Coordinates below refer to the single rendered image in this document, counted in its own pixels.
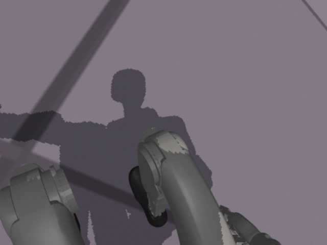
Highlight right robot foot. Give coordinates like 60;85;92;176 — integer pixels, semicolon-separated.
129;166;168;227

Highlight right robot arm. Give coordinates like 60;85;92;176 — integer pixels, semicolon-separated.
249;233;281;245

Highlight right robot hand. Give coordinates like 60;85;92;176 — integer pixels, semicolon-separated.
220;205;260;245

